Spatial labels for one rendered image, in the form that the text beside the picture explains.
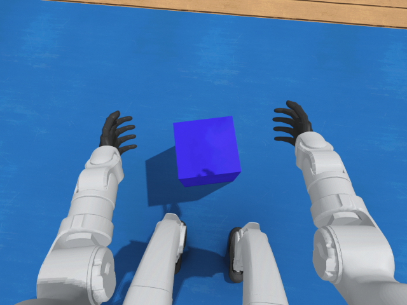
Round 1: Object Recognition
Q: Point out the robot left upper arm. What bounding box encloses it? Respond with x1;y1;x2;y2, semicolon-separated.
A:
15;245;116;305

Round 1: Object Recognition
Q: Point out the right robot forearm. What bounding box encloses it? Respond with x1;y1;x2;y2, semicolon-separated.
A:
294;132;395;276

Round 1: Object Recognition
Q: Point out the robot right upper arm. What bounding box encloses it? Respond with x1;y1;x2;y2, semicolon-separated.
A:
312;225;407;305

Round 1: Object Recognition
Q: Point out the robot left thigh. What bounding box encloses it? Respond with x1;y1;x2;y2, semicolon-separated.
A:
122;219;186;305

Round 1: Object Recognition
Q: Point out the right robot foot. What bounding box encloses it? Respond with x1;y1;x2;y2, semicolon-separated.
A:
228;227;243;283

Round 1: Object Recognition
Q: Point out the robot left hand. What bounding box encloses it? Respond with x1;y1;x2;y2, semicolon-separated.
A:
99;111;137;155

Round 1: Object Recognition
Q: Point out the robot right hand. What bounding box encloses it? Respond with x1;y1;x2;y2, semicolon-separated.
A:
272;100;313;147

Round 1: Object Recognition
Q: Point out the carton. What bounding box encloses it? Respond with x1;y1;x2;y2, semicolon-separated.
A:
173;116;241;187

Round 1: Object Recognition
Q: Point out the left robot forearm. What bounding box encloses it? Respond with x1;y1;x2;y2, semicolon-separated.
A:
36;146;124;298

